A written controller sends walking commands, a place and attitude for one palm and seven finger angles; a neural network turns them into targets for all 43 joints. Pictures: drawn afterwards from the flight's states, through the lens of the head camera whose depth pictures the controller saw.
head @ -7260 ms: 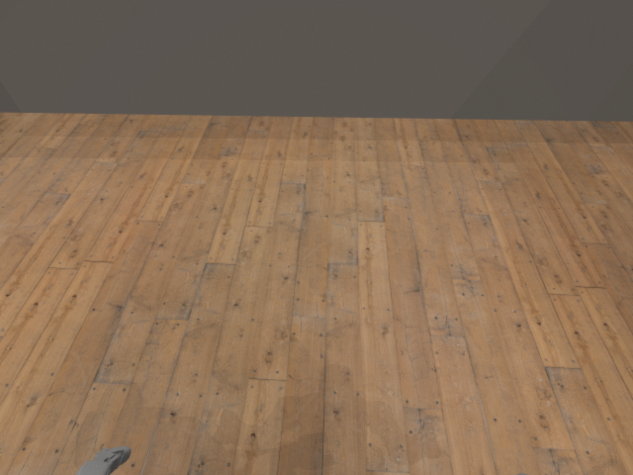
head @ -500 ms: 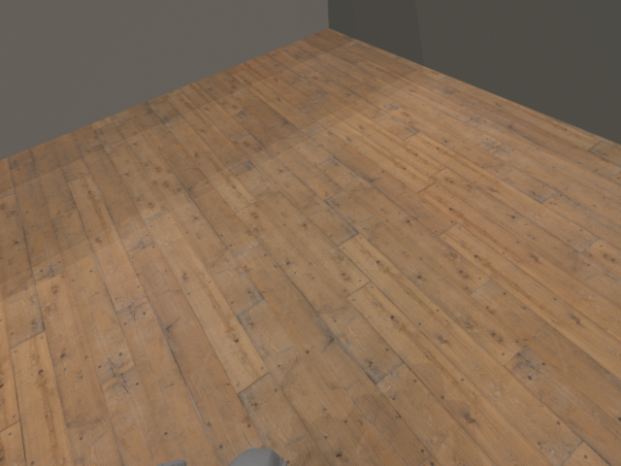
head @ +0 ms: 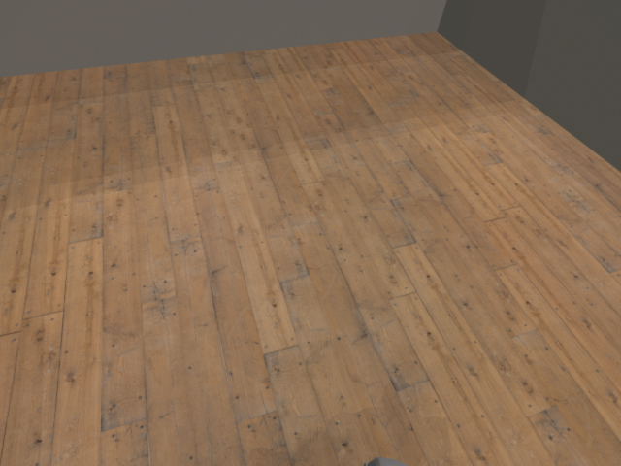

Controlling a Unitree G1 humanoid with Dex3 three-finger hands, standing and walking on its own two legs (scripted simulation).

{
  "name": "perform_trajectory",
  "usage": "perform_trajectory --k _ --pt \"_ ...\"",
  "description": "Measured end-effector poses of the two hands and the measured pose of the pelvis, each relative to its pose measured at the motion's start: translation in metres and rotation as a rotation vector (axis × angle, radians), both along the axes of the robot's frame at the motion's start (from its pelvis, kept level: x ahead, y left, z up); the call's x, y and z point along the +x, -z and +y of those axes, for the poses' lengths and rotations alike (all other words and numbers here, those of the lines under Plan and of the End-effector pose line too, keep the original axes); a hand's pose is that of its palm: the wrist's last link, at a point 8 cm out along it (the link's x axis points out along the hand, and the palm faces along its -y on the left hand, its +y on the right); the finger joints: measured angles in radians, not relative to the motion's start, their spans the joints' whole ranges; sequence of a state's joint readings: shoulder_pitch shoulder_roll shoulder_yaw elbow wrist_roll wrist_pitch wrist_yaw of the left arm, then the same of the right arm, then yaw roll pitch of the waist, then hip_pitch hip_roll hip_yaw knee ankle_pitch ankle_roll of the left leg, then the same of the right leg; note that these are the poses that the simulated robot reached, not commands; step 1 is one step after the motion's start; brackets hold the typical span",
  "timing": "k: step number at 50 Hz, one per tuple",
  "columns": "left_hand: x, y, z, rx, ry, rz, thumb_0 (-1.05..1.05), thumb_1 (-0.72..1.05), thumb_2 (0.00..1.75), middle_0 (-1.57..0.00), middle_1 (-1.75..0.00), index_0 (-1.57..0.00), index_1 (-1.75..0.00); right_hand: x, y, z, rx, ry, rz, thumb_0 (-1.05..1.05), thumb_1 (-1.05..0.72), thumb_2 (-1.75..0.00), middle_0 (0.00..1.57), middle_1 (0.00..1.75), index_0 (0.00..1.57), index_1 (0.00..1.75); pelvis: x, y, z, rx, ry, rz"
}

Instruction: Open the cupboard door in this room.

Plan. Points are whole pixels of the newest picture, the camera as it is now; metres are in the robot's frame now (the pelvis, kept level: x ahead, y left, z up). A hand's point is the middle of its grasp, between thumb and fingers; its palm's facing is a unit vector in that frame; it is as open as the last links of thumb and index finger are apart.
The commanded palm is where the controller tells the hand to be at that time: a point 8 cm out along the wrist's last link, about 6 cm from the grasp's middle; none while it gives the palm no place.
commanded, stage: turn or walk to find it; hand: left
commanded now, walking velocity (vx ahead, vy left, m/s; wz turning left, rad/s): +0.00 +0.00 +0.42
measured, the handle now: out of the picture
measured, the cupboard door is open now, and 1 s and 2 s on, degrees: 0 0 0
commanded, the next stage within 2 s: none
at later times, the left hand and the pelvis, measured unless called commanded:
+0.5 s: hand out of the picture +0.02 +0.14 -0.14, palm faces +0.21 -0.93 -0.28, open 7.4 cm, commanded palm none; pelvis -0.04 -0.06 +0.00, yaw +13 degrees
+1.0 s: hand out of the picture -0.15 +0.19 -0.18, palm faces +0.47 -0.85 -0.25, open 7.4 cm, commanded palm none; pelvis -0.09 -0.02 +0.00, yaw +25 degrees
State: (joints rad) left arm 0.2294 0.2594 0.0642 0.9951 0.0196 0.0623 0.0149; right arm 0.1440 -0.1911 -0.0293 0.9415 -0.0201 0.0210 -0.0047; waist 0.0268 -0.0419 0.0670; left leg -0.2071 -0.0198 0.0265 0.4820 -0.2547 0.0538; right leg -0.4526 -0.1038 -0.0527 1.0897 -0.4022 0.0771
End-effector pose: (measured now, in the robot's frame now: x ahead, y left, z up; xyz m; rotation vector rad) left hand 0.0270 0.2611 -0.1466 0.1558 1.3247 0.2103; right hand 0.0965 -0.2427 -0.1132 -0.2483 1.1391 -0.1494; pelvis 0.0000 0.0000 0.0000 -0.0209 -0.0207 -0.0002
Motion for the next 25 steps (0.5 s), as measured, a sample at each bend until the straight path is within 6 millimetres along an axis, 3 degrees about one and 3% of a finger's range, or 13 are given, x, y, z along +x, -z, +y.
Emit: perform_trajectory --k 7,15,18,25 --pt "0.017 -0.012 -0.005 0.021 -0.006 -0.087 0.0 0.91 0.9 -0.2 -0.3 -0.2 -0.3 -0.022 0.01 0.005 0.04 -0.005 0.044 0.01 -0.9 -0.89 0.21 0.3 0.2 0.3 -0.009 -0.001 -0.003 0.012 -0.048 0.005" --pt "0.034 -0.026 -0.037 0.057 0.0 -0.191 0.0 0.91 0.9 -0.2 -0.3 -0.2 -0.3 -0.067 0.038 -0.025 0.082 0.006 0.156 0.01 -0.9 -0.89 0.21 0.3 0.2 0.3 -0.023 0.006 -0.032 0.036 -0.114 0.019" --pt "0.025 -0.031 -0.054 0.078 -0.011 -0.219 0.0 0.91 0.9 -0.2 -0.3 -0.2 -0.3 -0.077 0.049 -0.041 0.096 0.001 0.189 0.01 -0.9 -0.89 0.21 0.3 0.2 0.3 -0.029 0.009 -0.045 0.031 -0.147 0.01" --pt "-0.023 -0.041 -0.075 0.082 -0.108 -0.181 0.0 0.91 0.9 -0.2 -0.3 -0.2 -0.3 -0.076 0.042 -0.065 0.086 -0.06 0.224 0.01 -0.91 -0.89 0.2 0.3 0.2 0.3 -0.036 -0.002 -0.061 0.064 -0.223 0.001"
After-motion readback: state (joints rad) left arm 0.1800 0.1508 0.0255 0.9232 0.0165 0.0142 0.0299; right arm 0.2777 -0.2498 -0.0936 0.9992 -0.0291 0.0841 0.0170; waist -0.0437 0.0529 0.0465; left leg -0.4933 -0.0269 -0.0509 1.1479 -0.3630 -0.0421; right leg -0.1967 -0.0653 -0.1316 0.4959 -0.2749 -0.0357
